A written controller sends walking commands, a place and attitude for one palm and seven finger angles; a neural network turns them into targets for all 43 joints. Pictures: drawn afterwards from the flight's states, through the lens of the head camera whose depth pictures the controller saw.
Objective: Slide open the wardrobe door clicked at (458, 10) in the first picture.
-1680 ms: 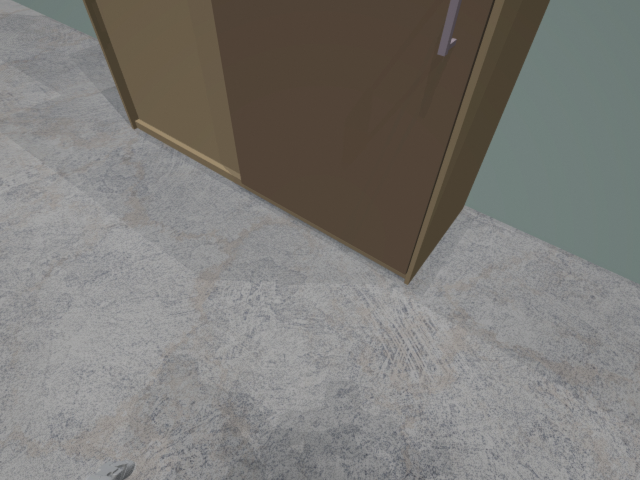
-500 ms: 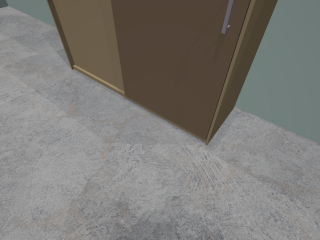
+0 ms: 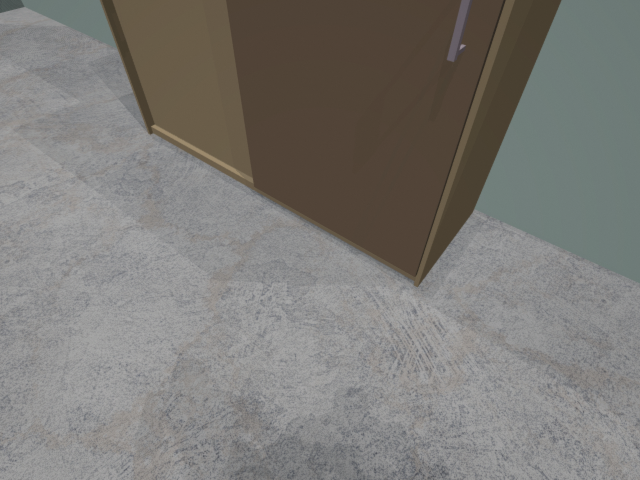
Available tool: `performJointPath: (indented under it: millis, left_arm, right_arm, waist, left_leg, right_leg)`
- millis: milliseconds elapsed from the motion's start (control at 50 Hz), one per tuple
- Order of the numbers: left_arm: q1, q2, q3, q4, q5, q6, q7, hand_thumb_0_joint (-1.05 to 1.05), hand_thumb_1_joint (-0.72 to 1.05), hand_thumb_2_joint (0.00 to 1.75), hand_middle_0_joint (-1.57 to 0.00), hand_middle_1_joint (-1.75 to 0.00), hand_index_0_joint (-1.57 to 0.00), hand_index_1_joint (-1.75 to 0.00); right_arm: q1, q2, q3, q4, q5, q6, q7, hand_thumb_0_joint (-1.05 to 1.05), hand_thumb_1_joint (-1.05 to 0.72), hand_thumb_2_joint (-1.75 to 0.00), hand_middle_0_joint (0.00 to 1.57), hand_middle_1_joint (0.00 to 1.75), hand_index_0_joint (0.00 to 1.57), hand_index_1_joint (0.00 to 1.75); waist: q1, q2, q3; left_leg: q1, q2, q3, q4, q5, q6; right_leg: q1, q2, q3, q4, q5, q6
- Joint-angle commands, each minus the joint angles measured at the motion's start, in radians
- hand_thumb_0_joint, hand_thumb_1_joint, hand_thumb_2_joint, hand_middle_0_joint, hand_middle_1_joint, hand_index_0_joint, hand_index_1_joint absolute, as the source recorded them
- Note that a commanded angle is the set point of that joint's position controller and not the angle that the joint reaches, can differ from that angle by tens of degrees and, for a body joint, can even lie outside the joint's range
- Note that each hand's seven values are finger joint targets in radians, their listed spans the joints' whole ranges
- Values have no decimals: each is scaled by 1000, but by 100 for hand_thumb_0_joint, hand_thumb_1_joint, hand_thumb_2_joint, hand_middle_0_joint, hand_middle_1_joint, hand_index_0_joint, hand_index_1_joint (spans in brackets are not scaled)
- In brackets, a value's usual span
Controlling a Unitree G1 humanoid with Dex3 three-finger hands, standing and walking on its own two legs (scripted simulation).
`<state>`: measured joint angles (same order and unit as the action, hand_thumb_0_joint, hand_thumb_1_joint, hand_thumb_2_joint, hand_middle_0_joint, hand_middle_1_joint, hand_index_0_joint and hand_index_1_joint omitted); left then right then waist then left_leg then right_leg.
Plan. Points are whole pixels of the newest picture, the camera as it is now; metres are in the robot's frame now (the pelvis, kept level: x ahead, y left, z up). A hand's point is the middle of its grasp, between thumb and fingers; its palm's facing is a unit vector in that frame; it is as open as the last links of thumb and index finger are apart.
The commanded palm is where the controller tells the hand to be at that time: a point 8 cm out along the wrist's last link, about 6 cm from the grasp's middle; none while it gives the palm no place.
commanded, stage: walk to a spot facing it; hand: right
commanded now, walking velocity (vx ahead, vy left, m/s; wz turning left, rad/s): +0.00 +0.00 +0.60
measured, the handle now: (468, 9) +0.97 -0.27 +0.21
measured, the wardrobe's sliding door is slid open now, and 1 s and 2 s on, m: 0.00 0.00 0.00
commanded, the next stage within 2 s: none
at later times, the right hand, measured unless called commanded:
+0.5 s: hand out of the picture +0.03 -0.17 -0.16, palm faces -0.15 +0.97 -0.19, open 7.4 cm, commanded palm none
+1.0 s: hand (418, 349) +0.38 -0.16 -0.17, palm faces -0.50 +0.85 -0.19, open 7.4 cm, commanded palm none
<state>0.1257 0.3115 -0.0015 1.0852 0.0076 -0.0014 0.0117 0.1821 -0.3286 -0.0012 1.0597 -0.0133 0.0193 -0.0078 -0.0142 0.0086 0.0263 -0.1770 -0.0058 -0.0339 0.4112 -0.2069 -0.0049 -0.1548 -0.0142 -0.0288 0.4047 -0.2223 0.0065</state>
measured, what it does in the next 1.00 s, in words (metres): walks ahead, turning left: right foot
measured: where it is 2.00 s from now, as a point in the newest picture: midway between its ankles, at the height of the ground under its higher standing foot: (262, 400)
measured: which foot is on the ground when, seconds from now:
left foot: down 0.00-0.68, up 0.70-1.00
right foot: down 0.00-0.22, up 0.24-0.66, down 0.68-1.00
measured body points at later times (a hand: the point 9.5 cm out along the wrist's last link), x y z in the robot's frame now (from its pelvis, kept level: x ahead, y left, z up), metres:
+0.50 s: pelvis +0.03 +0.02 +0.00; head +0.04 +0.03 +0.45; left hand +0.05 +0.28 -0.14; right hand +0.04 -0.22 -0.15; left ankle -0.01 +0.11 -0.74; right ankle +0.08 -0.12 -0.68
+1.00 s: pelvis +0.19 -0.02 +0.00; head +0.21 -0.05 +0.45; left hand +0.04 +0.16 -0.13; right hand +0.40 -0.20 -0.15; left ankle +0.16 +0.14 -0.64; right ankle +0.16 -0.11 -0.74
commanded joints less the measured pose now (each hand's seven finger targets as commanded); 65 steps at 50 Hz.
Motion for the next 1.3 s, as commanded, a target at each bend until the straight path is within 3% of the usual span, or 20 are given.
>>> performJointPath:
  millis: [0,120,180,200,220,240,340,540,620,640,660,680,700,780,820,1080,1200,1220,1260,1280]
  left_arm:
    - [51,126,49,-85,4,3,20,0,90,90,-20,-30,-20,-30]
    - [1,152,87,-170,6,3,19,0,90,90,-20,-30,-20,-30]
    - [-40,129,85,-192,14,8,10,0,90,90,-20,-30,-20,-30]
    - [-15,50,72,-215,4,19,2,0,90,90,-20,-30,-20,-30]
    - [-82,36,65,-263,10,17,-4,0,90,90,-20,-30,-20,-30]
    - [-106,64,71,-265,10,15,-6,0,90,90,-20,-30,-20,-30]
    - [-3,21,82,-212,19,-10,-22,0,90,90,-20,-30,-20,-30]
    - [-92,-30,76,-279,9,-40,-23,0,90,90,-20,-30,-20,-30]
    - [73,-18,81,-244,-2,-61,-9,0,90,90,-20,-30,-20,-30]
    - [192,30,90,-203,-2,-68,7,0,90,90,-20,-30,-20,-30]
    - [308,143,115,-172,14,-73,17,0,90,90,-20,-30,-20,-30]
    - [365,181,115,-177,16,-67,16,0,90,90,-20,-30,-20,-30]
    - [297,140,104,-187,15,-63,16,0,90,90,-20,-30,-20,-30]
    - [183,-15,59,-183,8,-91,18,0,90,90,-20,-30,-20,-30]
    - [225,-33,55,-161,4,-101,25,0,90,90,-20,-30,-20,-30]
    - [456,-47,42,-33,17,-91,35,0,90,90,-20,-30,-20,-30]
    - [402,33,69,-53,13,-76,26,0,90,90,-20,-30,-20,-30]
    - [372,39,67,-72,6,-73,20,0,90,90,-20,-30,-20,-30]
    - [334,-60,59,-148,-15,-78,12,0,90,90,-20,-30,-20,-30]
    - [258,-32,70,-179,0,-82,14,0,90,90,-20,-30,-20,-30]
  right_arm:
    - [21,-105,-36,-92,-5,10,-3,0,-90,-90,20,30,20,30]
    - [81,-47,-60,-162,-8,33,16,0,-90,-90,20,30,20,30]
    - [240,-25,-75,-134,-16,13,30,0,-90,-90,20,30,20,30]
    - [275,-124,-93,-131,-29,-7,21,0,-90,-90,20,30,20,30]
    - [294,-163,-94,-145,-15,-10,5,0,-90,-90,20,30,20,30]
    - [262,-146,-98,-158,-9,-17,-4,0,-90,-90,20,30,20,30]
    - [202,-56,-86,-163,-7,-61,4,0,-90,-90,20,30,20,30]
    - [291,-45,-98,-122,-18,-66,3,0,-90,-90,20,30,20,30]
    - [173,-64,-113,-152,-15,-55,4,0,-90,-90,20,30,20,30]
    - [156,-28,-109,-164,-11,-52,9,0,-90,-90,20,30,20,30]
    - [175,43,-100,-181,2,-48,23,0,-90,-90,20,30,20,30]
    - [149,50,-98,-208,-4,-58,29,0,-90,-90,20,30,20,30]
    - [116,26,-100,-203,-13,-53,27,0,-90,-90,20,30,20,30]
    - [141,69,-104,-150,-28,-18,60,0,-90,-90,20,30,20,30]
    - [150,77,-104,-144,-26,-7,59,0,-90,-90,20,30,20,30]
    - [-208,124,-67,-231,-19,-1,68,0,-90,-90,20,30,20,30]
    - [0,57,-87,-188,-22,-29,50,0,-90,-90,20,30,20,30]
    - [130,12,-102,-151,-25,-42,45,0,-90,-90,20,30,20,30]
    - [300,-155,-129,-113,5,-57,24,0,-90,-90,20,30,20,30]
    - [269,-157,-135,-127,15,-55,13,0,-90,-90,20,30,20,30]
  waist:
    - [20,-27,-28]
    - [-8,-210,-16]
    - [-90,-65,-51]
    - [-93,316,-28]
    - [-107,360,57]
    - [-87,259,95]
    - [-11,72,14]
    - [-58,130,6]
    - [32,123,-19]
    - [75,25,-63]
    - [114,-273,-124]
    - [117,-299,-93]
    - [96,-243,-34]
    - [-11,-165,108]
    - [-14,-160,71]
    - [70,-115,154]
    - [-44,-164,-34]
    - [-105,-162,-110]
    - [-124,111,-290]
    - [-124,26,-215]
  left_leg:
    - [-118,77,-107,51,187,24]
    - [-175,17,20,451,-244,-12]
    - [60,31,26,162,-160,4]
    - [116,216,-347,-109,-307,79]
    - [13,360,-631,-279,-362,166]
    - [-58,328,-657,-321,-478,168]
    - [-4,207,-378,-220,-191,181]
    - [67,185,-401,-173,-71,202]
    - [-160,119,-352,-33,-68,150]
    - [-283,42,-292,109,-85,114]
    - [-504,-83,-148,409,-274,63]
    - [-574,-69,-26,632,-372,28]
    - [-578,0,-47,762,-326,26]
    - [-507,77,4,828,-5,-6]
    - [-513,78,10,838,43,-17]
    - [-576,49,179,449,76,17]
    - [-176,-68,252,239,-68,117]
    - [80,-48,229,141,-4,136]
    - [546,418,-544,13,377,358]
    - [432,406,-469,-28,451,323]
  right_leg:
    - [27,-148,62,2,107,-25]
    - [-103,-346,130,-67,115,-158]
    - [-239,-262,8,184,-170,-75]
    - [-447,-87,-124,527,-385,20]
    - [-567,-25,-34,696,-411,34]
    - [-555,-54,59,750,-293,22]
    - [-472,-86,31,682,-54,47]
    - [-426,-43,2,391,-90,52]
    - [-20,-3,-14,99,-37,39]
    - [201,-49,23,11,-61,25]
    - [387,-327,358,-97,-310,-46]
    - [308,-504,562,-211,-414,-129]
    - [155,-515,582,-257,-517,-152]
    - [-46,-295,106,-255,-106,-21]
    - [2,-278,13,-223,96,-8]
    - [244,-295,-201,-169,589,-57]
    - [268,-320,-303,263,1103,-54]
    - [122,-315,-304,483,943,-28]
    - [-498,-70,-187,1129,-373,56]
    - [-553,-108,-18,1123,-277,36]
